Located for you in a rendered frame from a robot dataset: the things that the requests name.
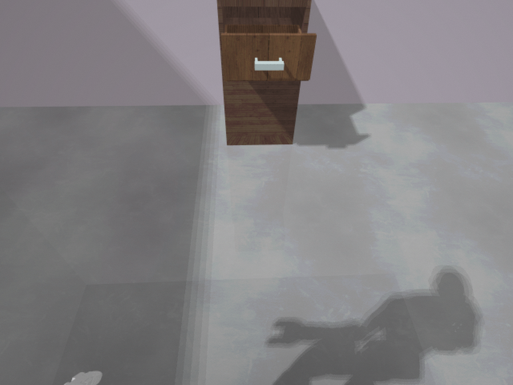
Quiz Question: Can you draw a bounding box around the cabinet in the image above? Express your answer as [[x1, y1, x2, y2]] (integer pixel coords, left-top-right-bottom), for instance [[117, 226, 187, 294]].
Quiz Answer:
[[217, 0, 312, 145]]

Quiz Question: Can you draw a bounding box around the handle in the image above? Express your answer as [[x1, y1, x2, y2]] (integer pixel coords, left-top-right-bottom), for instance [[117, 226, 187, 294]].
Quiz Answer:
[[255, 58, 285, 71]]

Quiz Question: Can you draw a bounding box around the drawer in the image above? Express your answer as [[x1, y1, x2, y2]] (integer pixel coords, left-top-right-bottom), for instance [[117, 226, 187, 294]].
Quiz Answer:
[[221, 24, 317, 81]]

